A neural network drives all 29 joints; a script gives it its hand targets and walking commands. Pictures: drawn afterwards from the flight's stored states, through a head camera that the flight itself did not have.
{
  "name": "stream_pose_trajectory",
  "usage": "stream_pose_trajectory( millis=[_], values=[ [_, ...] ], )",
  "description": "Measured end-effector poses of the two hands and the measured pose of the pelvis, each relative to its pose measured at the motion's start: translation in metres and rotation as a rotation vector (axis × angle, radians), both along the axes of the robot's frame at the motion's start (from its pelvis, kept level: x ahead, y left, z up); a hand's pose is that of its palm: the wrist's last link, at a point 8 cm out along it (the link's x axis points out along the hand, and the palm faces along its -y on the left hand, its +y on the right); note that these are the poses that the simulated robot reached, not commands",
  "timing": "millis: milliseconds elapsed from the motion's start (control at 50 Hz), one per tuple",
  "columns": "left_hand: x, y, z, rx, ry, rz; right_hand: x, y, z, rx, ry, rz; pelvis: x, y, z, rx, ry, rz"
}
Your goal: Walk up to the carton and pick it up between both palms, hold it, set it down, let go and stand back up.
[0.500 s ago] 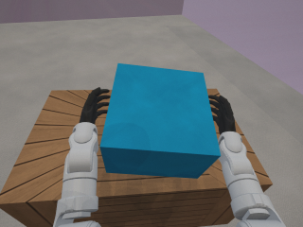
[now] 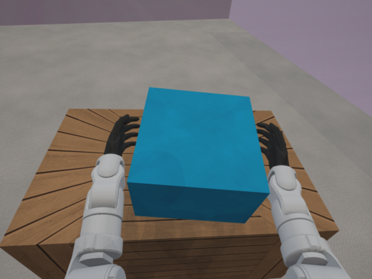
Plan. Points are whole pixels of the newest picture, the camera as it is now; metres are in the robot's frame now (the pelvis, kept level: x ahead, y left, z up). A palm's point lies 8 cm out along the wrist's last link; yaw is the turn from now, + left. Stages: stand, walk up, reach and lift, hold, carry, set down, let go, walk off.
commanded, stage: set down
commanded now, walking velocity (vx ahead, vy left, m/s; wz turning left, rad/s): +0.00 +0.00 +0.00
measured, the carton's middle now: (195, 152) +0.41 +0.00 +0.07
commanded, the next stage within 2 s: none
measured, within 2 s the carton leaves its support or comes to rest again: neither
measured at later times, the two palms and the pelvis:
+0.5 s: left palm (125, 159) +0.39 +0.17 +0.07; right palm (272, 162) +0.38 -0.18 +0.08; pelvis +0.01 -0.01 +0.00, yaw -1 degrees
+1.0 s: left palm (130, 167) +0.39 +0.16 +0.03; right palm (270, 174) +0.38 -0.19 +0.04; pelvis +0.00 -0.01 +0.00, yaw -2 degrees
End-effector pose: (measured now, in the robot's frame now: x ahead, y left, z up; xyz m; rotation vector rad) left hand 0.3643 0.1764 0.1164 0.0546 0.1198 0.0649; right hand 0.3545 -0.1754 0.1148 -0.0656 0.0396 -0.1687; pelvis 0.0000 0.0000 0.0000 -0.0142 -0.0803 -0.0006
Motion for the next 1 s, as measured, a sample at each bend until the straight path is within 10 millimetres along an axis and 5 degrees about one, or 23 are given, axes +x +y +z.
stream_pose_trajectory(
  millis=[240, 500, 1000],
  values=[
    [0.017, -0.018, -0.019, 0.005, 0.038, -0.024, 0.007, -0.018, -0.017, -0.004, 0.034, -0.016, 0.000, -0.001, 0.001, 0.004, 0.047, -0.031],
    [0.021, -0.010, -0.050, -0.001, 0.052, 0.009, 0.024, -0.009, -0.034, -0.018, 0.051, 0.016, 0.008, -0.012, 0.001, 0.005, 0.109, -0.020],
    [0.026, -0.018, -0.088, 0.029, 0.064, -0.013, 0.021, -0.018, -0.077, -0.036, 0.077, -0.003, 0.002, -0.011, -0.002, 0.007, 0.262, -0.033]
  ],
)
